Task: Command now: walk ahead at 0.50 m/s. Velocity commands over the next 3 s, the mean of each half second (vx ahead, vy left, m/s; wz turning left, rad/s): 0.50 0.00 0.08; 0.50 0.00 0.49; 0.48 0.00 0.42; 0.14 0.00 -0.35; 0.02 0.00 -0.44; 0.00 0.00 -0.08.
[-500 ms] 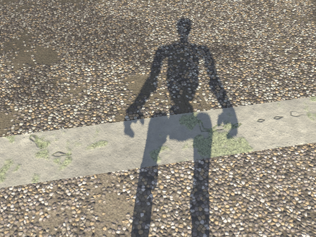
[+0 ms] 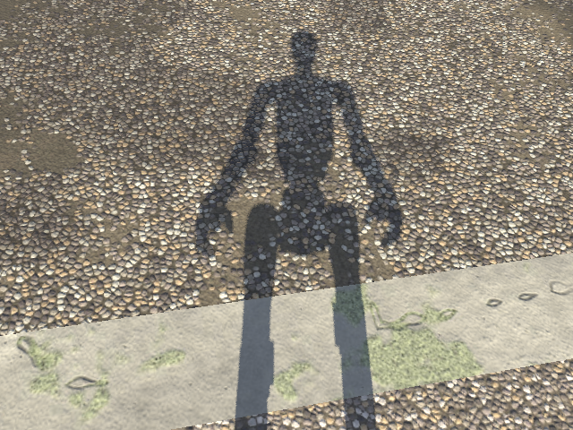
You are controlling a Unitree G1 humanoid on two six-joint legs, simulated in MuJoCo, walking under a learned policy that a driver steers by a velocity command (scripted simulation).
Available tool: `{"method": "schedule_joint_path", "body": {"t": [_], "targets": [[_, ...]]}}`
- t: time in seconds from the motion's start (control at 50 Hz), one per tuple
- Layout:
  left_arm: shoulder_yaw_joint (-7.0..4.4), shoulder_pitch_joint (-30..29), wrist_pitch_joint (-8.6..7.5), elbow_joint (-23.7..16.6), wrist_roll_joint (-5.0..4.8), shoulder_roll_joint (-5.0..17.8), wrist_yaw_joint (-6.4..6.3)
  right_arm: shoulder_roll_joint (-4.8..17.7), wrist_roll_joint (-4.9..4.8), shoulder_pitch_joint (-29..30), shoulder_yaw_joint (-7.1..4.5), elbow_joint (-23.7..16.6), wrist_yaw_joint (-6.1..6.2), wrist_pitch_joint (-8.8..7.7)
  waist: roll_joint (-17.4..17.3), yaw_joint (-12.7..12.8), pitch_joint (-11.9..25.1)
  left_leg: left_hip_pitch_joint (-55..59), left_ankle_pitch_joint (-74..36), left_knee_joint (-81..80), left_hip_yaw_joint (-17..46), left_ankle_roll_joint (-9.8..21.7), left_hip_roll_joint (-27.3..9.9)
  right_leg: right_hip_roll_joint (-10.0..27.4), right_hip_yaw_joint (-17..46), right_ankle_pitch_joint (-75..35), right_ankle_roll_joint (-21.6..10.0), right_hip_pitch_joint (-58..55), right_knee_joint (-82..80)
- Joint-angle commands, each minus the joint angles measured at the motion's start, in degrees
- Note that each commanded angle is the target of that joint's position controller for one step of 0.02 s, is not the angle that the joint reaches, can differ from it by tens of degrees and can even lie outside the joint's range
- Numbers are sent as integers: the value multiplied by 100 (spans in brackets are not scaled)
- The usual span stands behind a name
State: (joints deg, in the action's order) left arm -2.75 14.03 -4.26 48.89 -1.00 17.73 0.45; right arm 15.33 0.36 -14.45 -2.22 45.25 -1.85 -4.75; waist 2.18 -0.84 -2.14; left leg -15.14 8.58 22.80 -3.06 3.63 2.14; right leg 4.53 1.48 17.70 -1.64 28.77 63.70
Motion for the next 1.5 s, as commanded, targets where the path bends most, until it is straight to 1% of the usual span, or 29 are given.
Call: {"method": "schedule_joint_path", "body": {"t": [0.02,0.14,0.24,0.3,0.34,0.36,0.38,0.4,0.42,0.48,0.58,0.78,0.84,0.88,0.9,0.92,0.94,0.96,1.0,1.02,1.1,1.2,1.3,1.36,1.38,1.4,1.42,1.44,1.5], "targets": [[-83,202,57,-261,53,288,-45,774,-18,86,-195,-259,18,-164,-663,172,265,575,-905,-1488,1427,1024,-1492,366,202,-562,131,674,-326],[-5,-986,-30,-582,74,106,24,959,-72,-359,-245,36,158,-83,-553,-171,-63,751,-992,-1686,683,804,-1228,186,-12,-2259,262,744,-2488],[15,-1714,-103,-847,10,160,164,1051,-136,-824,-294,358,199,43,-546,-367,-257,1544,-991,-1439,729,760,-1574,21,-19,-2188,105,824,-3303],[-35,-1584,-141,-857,15,326,235,1122,-158,-768,-342,435,242,133,-642,-163,-123,2026,-1748,-990,782,622,-1763,-92,-66,-1570,-123,521,-3523],[-218,-563,-166,-570,41,633,186,1098,-155,-632,-319,424,254,198,-638,429,493,1801,-3213,261,642,431,-1440,-408,-326,-1439,-351,-1090,-3758],[-350,463,-167,-318,96,971,123,877,-84,-651,-215,325,261,204,-404,828,1298,903,-2498,1648,471,252,-1128,95,152,-1553,-616,-2808,-3484],[-507,1098,-119,-201,168,1570,74,219,-50,-1311,-13,187,210,103,917,669,2182,-1527,113,3930,154,-211,-176,1626,2608,-700,-1460,-5165,-3669],[-372,1146,-104,-198,106,1089,79,424,-147,-1216,-48,292,202,-11,1102,801,2445,-2298,2508,4838,1005,-212,32,1924,3888,47,-1605,-5223,-4482],[-270,738,-113,-231,80,786,63,931,-320,-723,-205,161,185,-69,712,774,1484,-2765,2192,5167,1146,-134,-296,1743,3052,329,-1279,-4468,-4645],[-123,-253,-194,-287,136,254,68,811,-229,-355,-278,102,254,36,430,252,361,-2197,912,4422,963,-158,-961,1127,1246,-597,-841,-2490,-5240],[-203,-378,-316,-66,211,398,25,441,-198,-312,-266,4,261,302,195,23,29,-2208,13,3866,995,-318,-1062,975,-6,-1823,-904,-1947,-5699],[-320,280,-10,241,55,799,-137,228,-158,1279,-144,-761,-89,228,-92,536,-403,-2600,-866,1416,176,-99,-825,1191,-1140,-2891,-712,-3374,-5407],[-388,136,129,187,-8,996,-180,452,-160,1053,-256,-898,-161,270,173,215,-62,-1907,-68,1348,-247,194,-396,1237,-1378,-5203,-530,-3721,-4494],[-412,-44,213,118,-45,1086,-215,852,-185,-103,-493,-679,-123,305,214,-493,598,-302,83,1107,-426,515,55,1057,-1527,-6049,-344,-3372,-2779],[-358,-65,187,53,0,971,-222,1236,-191,-1057,-695,-437,-14,347,-160,-958,1086,1372,-101,775,127,774,-59,809,-1545,-4837,-103,-2260,-1221],[-91,469,48,-243,232,77,-123,1892,-233,-1042,-809,-397,68,340,-1755,-316,1435,3406,479,492,3099,1753,-1555,-297,-1317,484,269,467,898],[-72,104,-219,-349,65,301,-26,1574,-168,-1124,-677,-628,34,236,-1274,-519,2318,3943,1313,-503,5168,2262,-2184,-738,162,1695,244,1333,1786],[-170,-550,-378,-535,-166,655,44,1209,-106,-944,-565,-605,14,151,-889,-678,1597,3530,1007,-707,4430,1890,-2045,-392,422,1190,70,1856,1733],[-163,-633,-463,-510,-19,594,-2,871,-123,-207,-462,-701,16,80,-183,-171,676,1891,-128,-723,3077,1484,-1562,66,374,396,1,1382,670],[-215,-494,-399,-462,58,670,-13,726,-68,42,-400,-796,44,67,-287,30,571,1341,-670,-816,2702,1403,-1401,204,411,182,52,946,327],[-182,-599,-161,-570,197,421,-37,953,-102,-8,-441,-825,172,53,-314,168,329,374,-1492,-1078,2047,1386,-1101,139,194,-413,453,565,-785],[-66,-1619,-178,-904,130,192,12,1076,-139,-393,-491,-714,278,132,-620,-247,140,-48,-592,-985,1677,922,-677,-288,89,-2237,579,39,-2905],[-129,-1771,-295,-1017,79,449,130,888,-148,-740,-441,-490,299,167,-812,-325,166,769,-264,-424,2206,791,-1096,-287,262,-2117,334,-61,-3519],[-250,-1046,-376,-827,112,656,125,825,-111,-652,-412,-471,299,221,-997,89,357,1036,-1360,343,2263,602,-1016,-432,-12,-1524,-32,-944,-3841],[-331,-355,-406,-709,184,866,101,609,-72,-625,-320,-529,278,216,-809,415,960,744,-1494,1401,1988,423,-712,-19,339,-1583,-327,-2079,-3694],[-452,459,-395,-598,266,1336,78,329,-99,-1172,-218,-605,280,174,307,439,1865,-855,-203,3316,1392,4,-35,1127,2156,-1168,-1085,-4144,-3677],[-480,858,-319,-311,135,1314,152,339,-189,-1524,-179,-570,300,126,1668,400,2055,-2205,2475,4725,1191,-282,413,1828,4278,-297,-1711,-4779,-4535],[-334,547,-299,-406,16,861,174,824,-216,-1093,-274,-584,306,104,911,468,1319,-2730,2389,5241,1470,-296,139,1698,4080,-159,-1553,-4304,-4672],[-135,-350,-176,-592,119,395,156,861,64,-72,-319,-825,321,94,30,177,434,-2217,1611,4597,900,-421,-475,1034,2006,-3547,-1250,-2447,-4511]]}}
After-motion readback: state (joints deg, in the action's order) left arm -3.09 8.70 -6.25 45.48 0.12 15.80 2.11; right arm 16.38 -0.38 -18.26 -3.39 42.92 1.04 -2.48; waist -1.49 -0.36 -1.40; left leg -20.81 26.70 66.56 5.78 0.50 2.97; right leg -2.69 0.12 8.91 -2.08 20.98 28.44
